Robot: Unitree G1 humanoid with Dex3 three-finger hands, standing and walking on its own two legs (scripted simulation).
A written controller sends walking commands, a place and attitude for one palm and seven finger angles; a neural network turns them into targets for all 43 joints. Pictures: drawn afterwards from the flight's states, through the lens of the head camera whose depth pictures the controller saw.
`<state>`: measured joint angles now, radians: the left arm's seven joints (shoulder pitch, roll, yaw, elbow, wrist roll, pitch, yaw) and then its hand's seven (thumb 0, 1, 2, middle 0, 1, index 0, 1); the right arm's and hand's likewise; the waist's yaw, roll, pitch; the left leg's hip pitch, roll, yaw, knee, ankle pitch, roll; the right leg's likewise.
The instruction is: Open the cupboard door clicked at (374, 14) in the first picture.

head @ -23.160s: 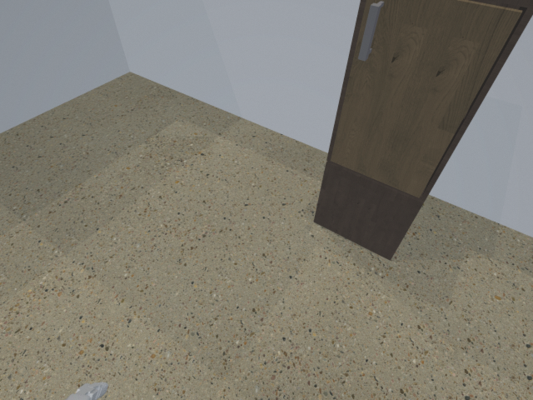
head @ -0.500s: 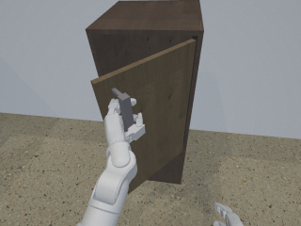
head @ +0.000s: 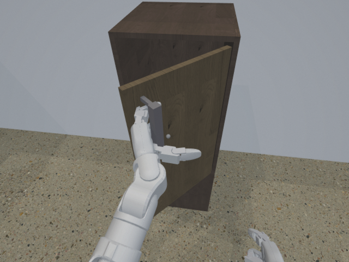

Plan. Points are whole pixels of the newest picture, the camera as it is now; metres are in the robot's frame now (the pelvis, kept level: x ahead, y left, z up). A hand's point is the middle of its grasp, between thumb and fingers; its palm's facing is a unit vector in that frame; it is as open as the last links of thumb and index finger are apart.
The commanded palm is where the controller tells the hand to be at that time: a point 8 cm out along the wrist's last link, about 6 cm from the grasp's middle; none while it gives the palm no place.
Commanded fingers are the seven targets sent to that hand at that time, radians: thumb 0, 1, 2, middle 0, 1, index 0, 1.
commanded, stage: open thumb and fingers to let go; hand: left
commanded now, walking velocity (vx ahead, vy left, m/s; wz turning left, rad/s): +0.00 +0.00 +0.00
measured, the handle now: (151, 124) +0.38 +0.09 +0.15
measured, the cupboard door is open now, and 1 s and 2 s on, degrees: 48 49 49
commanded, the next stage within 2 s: slide the hand sideways off the handle in 0.12 s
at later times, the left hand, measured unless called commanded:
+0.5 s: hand (160, 145) +0.32 +0.06 +0.15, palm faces -0.19 -0.98 +0.01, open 16.2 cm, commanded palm +0.29 +0.10 +0.14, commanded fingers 0.00 -0.50 0.30 -0.15 -0.30 -0.15 -0.30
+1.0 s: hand (143, 163) +0.27 +0.09 +0.14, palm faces -0.09 -1.00 -0.01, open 16.3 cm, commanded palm +0.25 +0.15 +0.14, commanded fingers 0.00 -0.50 0.30 -0.15 -0.30 -0.15 -0.30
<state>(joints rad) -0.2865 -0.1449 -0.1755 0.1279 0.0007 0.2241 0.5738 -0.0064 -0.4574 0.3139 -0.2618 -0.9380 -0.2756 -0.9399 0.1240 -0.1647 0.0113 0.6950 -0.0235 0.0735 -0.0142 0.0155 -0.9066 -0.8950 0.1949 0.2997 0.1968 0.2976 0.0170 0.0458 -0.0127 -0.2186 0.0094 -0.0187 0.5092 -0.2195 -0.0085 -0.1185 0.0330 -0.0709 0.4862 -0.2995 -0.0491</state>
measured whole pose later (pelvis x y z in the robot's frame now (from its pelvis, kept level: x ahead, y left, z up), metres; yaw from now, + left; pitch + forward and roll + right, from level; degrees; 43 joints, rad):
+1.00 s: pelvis +0.01 +0.00 +0.00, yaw -1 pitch -4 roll +0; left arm 0.11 0.12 -0.09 -0.24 -0.16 0.18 0.01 -0.01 -0.50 0.30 -0.18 -0.32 -0.15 -0.30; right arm 0.16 -0.20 0.07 0.56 0.03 0.06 -0.02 0.02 -0.91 -0.89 0.20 0.30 0.20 0.30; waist 0.03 0.04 -0.03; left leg -0.19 0.01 0.01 0.50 -0.23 0.00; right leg -0.10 0.03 -0.04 0.48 -0.31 -0.05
